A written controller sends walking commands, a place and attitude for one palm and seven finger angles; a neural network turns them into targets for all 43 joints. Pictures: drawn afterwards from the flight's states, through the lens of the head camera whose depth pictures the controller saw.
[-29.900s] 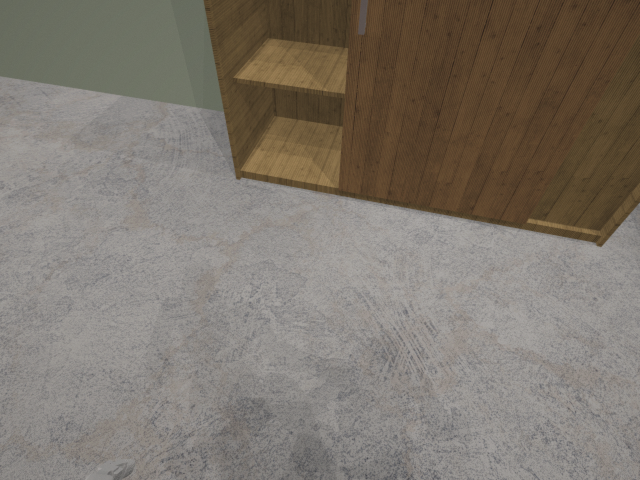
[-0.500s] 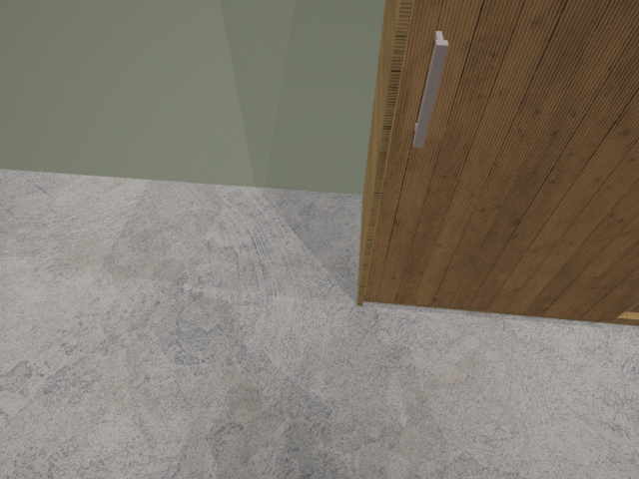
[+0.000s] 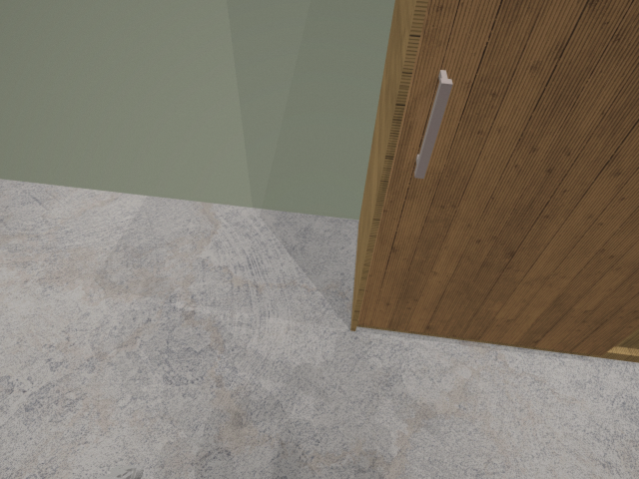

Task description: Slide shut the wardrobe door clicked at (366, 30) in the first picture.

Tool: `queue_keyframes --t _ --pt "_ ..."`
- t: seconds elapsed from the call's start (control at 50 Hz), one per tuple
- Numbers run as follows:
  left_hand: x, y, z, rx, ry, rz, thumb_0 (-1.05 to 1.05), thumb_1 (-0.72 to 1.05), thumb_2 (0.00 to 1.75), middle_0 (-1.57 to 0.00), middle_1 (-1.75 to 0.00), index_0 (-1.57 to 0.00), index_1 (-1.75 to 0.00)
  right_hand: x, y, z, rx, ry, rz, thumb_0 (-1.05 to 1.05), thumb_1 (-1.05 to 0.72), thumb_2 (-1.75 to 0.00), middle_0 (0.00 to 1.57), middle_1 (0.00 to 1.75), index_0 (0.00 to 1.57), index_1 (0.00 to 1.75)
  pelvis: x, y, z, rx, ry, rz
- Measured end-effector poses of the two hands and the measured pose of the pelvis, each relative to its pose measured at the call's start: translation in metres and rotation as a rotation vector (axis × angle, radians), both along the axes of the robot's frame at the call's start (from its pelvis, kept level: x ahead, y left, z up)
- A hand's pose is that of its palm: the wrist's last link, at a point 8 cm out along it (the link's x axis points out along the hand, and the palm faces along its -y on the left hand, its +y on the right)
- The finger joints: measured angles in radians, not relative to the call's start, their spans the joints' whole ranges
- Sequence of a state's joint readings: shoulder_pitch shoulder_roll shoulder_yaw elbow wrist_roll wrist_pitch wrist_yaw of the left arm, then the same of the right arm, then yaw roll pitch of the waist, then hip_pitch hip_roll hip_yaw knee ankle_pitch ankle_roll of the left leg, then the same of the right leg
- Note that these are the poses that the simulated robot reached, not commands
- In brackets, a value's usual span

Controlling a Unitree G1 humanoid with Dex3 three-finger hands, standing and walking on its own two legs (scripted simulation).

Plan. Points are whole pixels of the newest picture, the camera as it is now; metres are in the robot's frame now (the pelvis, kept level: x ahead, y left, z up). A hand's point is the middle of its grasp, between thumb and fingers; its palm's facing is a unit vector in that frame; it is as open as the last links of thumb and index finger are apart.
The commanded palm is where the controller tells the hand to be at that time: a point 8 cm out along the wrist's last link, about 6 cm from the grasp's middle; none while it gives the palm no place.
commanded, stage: let the arm hang, fingers relaxed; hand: right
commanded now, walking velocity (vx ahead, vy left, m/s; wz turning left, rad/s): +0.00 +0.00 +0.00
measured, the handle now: (430, 127) +0.71 -0.16 +0.08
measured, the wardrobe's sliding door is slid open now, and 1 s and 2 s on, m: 0.00 0.00 0.00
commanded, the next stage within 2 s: look to check the result in 0.08 s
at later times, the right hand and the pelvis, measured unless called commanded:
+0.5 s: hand out of the picture +0.09 -0.23 -0.16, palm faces -0.03 +0.94 -0.34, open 7.4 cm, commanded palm none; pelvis +0.02 +0.02 +0.00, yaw +0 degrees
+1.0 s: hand out of the picture +0.11 -0.22 -0.15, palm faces -0.04 +0.94 -0.33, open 7.4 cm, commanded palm none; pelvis +0.02 +0.02 +0.00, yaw +1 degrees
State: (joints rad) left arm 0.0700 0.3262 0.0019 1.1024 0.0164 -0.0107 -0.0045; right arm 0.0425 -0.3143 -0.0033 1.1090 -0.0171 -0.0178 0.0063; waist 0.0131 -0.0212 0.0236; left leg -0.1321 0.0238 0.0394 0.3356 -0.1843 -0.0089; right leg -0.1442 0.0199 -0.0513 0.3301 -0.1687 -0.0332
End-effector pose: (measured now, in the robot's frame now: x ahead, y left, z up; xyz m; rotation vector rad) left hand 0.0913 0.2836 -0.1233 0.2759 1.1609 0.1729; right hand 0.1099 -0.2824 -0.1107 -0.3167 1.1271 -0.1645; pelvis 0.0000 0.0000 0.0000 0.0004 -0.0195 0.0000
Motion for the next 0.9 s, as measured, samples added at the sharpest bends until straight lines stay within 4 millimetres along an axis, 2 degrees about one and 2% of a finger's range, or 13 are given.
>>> queue_keyframes --t 0.08,0.2,0.42,0.72,0.9 --pt "0.005 0.008 0.003 0.017 0.006 -0.001 0.01 0.9 0.89 -0.21 -0.3 -0.2 -0.3 0.002 0.004 -0.003 0.007 0.013 -0.001 0.01 -0.91 -0.89 0.21 0.3 0.2 0.3 0.005 0.003 0.001 -0.001 0.003 -0.001" --pt "0.002 0.016 0.003 0.03 0.042 0.004 0.01 0.9 0.89 -0.21 -0.3 -0.2 -0.3 -0.008 0.006 -0.008 0.006 0.06 -0.017 0.01 -0.9 -0.89 0.21 0.3 0.2 0.3 0.012 0.008 0.001 -0.001 0.003 -0.002" --pt "-0.005 0.018 -0.003 0.016 0.095 0.018 0.01 0.9 0.89 -0.21 -0.3 -0.2 -0.3 -0.024 0.008 -0.01 -0.009 0.131 -0.043 0.01 -0.91 -0.89 0.21 0.3 0.2 0.3 0.021 0.015 0.001 0.0 0.002 0.003" --pt "-0.001 0.02 -0.004 0.003 0.071 0.027 0.01 0.9 0.89 -0.21 -0.3 -0.2 -0.3 -0.006 0.017 -0.006 -0.008 0.08 -0.029 0.01 -0.91 -0.89 0.21 0.3 0.2 0.3 0.024 0.021 0.002 0.0 -0.005 0.008" --pt "-0.006 0.025 -0.002 0.011 0.07 0.036 0.01 0.9 0.89 -0.21 -0.3 -0.2 -0.3 0.0 0.02 -0.005 -0.003 0.062 -0.016 0.01 -0.9 -0.89 0.21 0.3 0.2 0.3 0.022 0.023 0.002 0.0 -0.008 0.012"
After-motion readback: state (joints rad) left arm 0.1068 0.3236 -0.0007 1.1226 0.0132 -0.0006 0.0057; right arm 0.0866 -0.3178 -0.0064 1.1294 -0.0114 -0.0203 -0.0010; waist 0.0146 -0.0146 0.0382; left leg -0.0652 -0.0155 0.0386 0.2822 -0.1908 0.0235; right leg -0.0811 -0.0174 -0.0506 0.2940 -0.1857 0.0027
